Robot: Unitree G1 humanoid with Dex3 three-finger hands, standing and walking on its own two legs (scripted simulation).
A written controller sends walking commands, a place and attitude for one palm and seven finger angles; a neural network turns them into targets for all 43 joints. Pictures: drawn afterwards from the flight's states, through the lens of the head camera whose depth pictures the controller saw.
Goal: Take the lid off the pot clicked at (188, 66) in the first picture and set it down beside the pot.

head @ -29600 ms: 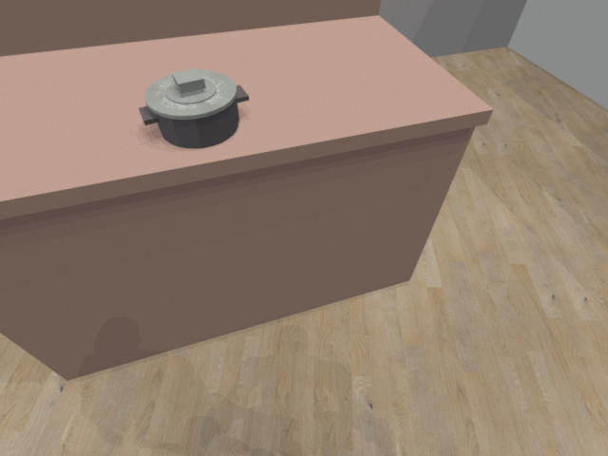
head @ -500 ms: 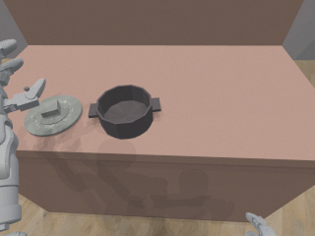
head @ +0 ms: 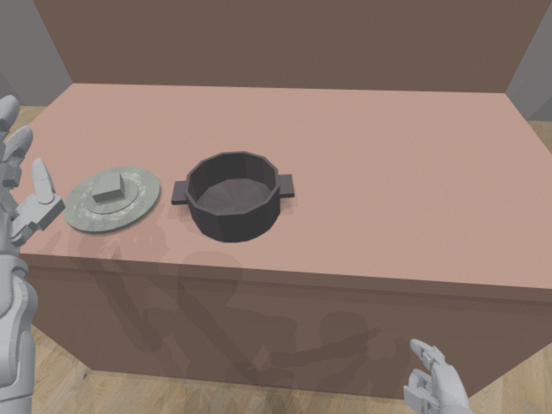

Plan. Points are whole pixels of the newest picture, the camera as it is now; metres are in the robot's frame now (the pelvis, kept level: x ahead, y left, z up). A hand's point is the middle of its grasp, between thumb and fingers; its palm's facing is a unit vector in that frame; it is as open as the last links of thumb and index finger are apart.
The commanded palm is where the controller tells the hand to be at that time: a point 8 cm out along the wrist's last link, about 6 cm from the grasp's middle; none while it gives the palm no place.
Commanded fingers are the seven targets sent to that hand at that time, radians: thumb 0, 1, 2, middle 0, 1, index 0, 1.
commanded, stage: draw the hand back to the body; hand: left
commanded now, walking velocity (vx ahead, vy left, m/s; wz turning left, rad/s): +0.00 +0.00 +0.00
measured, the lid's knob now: (108, 187) +0.47 +0.39 +0.04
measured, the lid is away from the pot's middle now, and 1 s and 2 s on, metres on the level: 0.25 0.25 0.25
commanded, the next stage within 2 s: step back with the hand held close in 0.72 s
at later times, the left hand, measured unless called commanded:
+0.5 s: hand (13, 268) +0.18 +0.27 +0.22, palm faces +0.42 -0.85 -0.33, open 7.4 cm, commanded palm +0.12 +0.31 +0.23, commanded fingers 0.00 0.90 0.90 -0.20 -0.30 -0.20 -0.30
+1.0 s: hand (4, 289) +0.16 +0.27 +0.22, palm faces +0.40 -0.82 -0.42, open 7.4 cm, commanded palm +0.10 +0.31 +0.22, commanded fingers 0.00 0.90 0.90 -0.20 -0.30 -0.20 -0.30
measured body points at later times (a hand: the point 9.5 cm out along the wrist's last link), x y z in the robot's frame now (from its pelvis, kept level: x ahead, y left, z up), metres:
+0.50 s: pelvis -0.01 +0.03 +0.00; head -0.03 +0.02 +0.45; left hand +0.15 +0.31 +0.24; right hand +0.19 -0.18 -0.08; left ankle +0.00 +0.12 -0.75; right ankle -0.03 -0.09 -0.75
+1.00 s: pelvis -0.03 +0.03 +0.00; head -0.02 +0.03 +0.45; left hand +0.14 +0.31 +0.24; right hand +0.18 -0.18 -0.08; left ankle +0.00 +0.12 -0.75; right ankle -0.03 -0.09 -0.75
